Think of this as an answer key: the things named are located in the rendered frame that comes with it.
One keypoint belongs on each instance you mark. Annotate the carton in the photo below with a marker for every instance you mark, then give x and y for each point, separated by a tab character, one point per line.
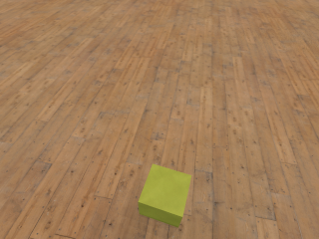
164	195

